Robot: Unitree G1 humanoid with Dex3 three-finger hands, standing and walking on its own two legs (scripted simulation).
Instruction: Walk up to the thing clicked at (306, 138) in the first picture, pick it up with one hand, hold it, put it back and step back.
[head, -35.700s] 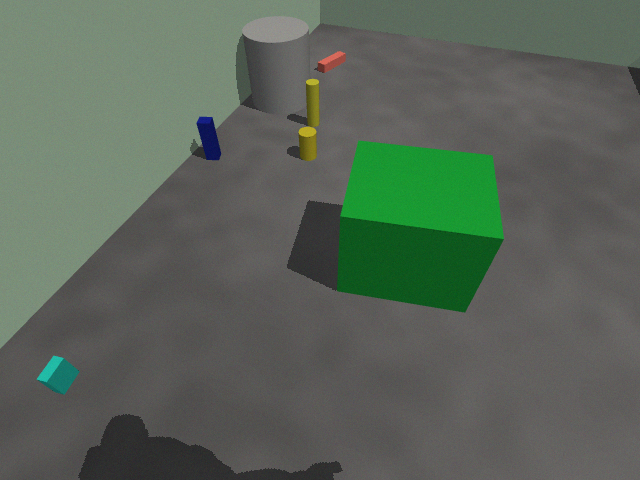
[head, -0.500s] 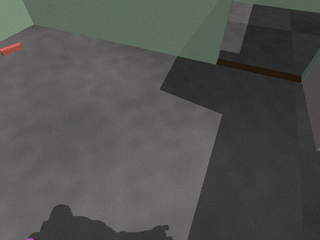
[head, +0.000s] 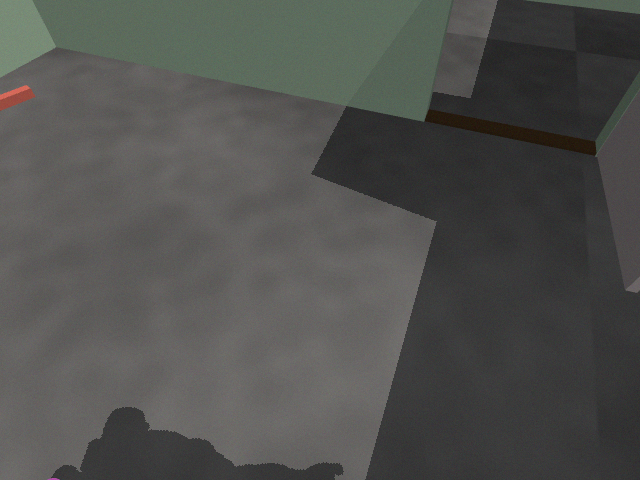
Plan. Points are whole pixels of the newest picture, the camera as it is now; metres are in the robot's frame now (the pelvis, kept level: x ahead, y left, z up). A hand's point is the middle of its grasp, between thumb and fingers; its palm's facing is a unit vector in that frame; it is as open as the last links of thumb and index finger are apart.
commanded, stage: stand
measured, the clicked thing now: out of the picture +1.21 +2.04 -0.71
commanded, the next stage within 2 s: walk up in 1.88 s
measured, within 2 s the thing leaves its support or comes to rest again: neither
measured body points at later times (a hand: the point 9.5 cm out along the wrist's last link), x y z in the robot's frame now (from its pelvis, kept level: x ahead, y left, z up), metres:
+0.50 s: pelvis +0.01 -0.01 +0.00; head +0.02 -0.01 +0.45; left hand +0.10 +0.29 -0.12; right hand +0.10 -0.30 -0.14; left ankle -0.01 +0.14 -0.75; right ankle +0.03 -0.10 -0.75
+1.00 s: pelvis +0.01 -0.01 +0.00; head +0.02 -0.02 +0.45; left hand +0.09 +0.29 -0.13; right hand +0.08 -0.31 -0.14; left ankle -0.01 +0.14 -0.75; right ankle +0.03 -0.10 -0.75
